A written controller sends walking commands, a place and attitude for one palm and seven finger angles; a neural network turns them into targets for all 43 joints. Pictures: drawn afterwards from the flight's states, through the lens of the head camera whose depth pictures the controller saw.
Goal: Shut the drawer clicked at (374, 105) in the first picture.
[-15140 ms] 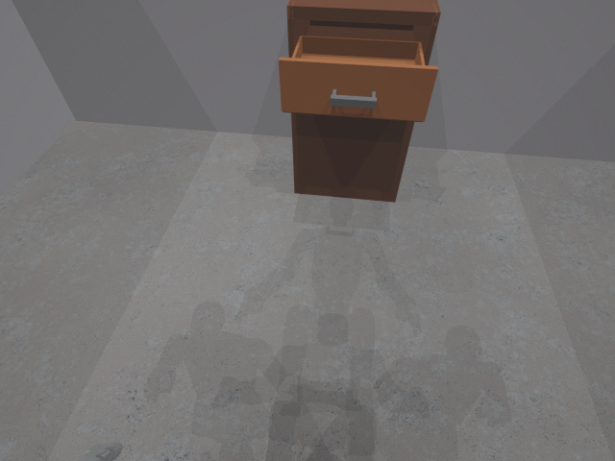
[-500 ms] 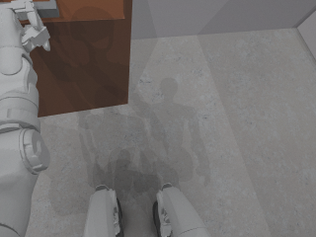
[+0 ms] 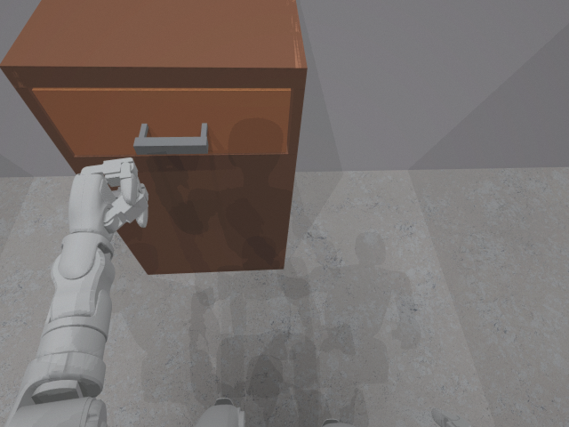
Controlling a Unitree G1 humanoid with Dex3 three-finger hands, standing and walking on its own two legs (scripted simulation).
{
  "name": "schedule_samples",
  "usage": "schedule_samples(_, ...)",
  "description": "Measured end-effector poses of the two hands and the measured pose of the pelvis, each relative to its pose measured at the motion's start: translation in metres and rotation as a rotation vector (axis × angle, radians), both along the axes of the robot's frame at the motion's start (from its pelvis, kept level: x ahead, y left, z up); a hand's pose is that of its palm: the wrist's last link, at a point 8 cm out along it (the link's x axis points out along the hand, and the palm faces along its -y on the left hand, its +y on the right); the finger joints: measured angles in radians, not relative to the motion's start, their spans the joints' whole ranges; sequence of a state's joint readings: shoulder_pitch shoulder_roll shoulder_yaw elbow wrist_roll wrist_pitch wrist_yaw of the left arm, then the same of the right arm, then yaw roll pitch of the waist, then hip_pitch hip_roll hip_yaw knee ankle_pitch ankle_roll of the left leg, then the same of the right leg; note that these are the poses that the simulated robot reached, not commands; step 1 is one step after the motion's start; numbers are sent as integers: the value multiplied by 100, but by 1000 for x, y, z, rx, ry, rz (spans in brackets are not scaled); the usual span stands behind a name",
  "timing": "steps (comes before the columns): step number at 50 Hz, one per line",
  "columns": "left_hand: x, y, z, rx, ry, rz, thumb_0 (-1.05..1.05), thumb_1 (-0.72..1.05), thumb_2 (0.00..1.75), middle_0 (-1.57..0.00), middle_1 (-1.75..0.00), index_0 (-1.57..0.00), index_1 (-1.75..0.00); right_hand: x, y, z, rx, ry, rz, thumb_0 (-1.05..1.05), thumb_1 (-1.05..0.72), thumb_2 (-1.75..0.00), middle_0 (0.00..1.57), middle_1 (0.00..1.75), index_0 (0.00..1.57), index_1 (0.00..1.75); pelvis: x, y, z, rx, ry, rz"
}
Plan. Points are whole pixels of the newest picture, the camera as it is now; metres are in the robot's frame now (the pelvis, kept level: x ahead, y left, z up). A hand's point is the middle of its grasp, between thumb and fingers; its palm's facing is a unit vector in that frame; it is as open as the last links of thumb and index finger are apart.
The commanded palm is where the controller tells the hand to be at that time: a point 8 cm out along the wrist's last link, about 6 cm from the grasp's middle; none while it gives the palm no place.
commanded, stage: draw the hand back to the body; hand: left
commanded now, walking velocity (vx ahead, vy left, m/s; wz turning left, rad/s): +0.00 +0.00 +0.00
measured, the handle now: (173, 137) +0.61 +0.21 -0.01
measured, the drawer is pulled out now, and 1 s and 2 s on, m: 0.00 0.00 0.00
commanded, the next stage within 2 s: step back with the hand held close in 0.96 s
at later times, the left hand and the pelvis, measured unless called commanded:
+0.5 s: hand (49, 275) +0.26 +0.22 +0.16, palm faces +0.28 -0.92 -0.28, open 3.3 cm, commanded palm +0.20 +0.27 +0.18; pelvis +0.00 +0.00 +0.06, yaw +1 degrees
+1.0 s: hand out of the picture +0.17 +0.24 +0.22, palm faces +0.41 -0.83 -0.38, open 3.3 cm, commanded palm +0.12 +0.27 +0.23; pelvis +0.00 -0.01 +0.06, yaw +1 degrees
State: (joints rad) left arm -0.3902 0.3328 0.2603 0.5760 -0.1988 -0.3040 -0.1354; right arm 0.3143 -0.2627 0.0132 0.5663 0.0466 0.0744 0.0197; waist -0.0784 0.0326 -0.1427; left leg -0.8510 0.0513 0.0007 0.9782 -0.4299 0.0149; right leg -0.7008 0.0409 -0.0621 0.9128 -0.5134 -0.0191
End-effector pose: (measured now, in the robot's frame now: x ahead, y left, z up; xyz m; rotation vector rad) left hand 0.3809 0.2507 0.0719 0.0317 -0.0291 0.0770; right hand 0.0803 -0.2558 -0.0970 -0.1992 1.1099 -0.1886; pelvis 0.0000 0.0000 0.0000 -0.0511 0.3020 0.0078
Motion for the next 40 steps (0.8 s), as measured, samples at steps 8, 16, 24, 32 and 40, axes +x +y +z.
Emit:
schedule_samples(8, -56, -1, 24, 96, 48, 9, 2, 90, 90, -140, -160, -140, -160, 60, 5, 33, -9, -204, 45, 1, -90, -90, 20, 30, 20, 30, -1, 1, 17, 20, -110, 0)
schedule_samples(16, -108, 10, 61, 217, 107, 150, 2, 90, 90, -141, -160, -140, -160, 98, 33, 65, 23, -325, 99, 1, -90, -90, 20, 30, 20, 30, -1, 2, 43, 40, -224, 2)
schedule_samples(24, -152, 16, 101, 250, 44, 215, 2, 90, 90, -140, -160, -140, -160, 113, 50, 81, 54, -388, 167, 1, -90, -90, 20, 30, 21, 30, 1, 1, 56, 50, -304, 4)
schedule_samples(32, -199, 20, 128, 308, -3, 256, 2, 89, 90, -141, -160, -140, -160, 112, 47, 85, 50, -404, 187, 1, -90, -90, 20, 30, 21, 30, 2, -2, 61, 52, -346, 6)
schedule_samples(40, -240, 22, 166, 415, -92, 300, 2, 89, 90, -141, -160, -141, -160, 107, 39, 83, 46, -422, 187, 2, -90, -90, 20, 30, 21, 30, 3, -4, 62, 50, -362, 9)
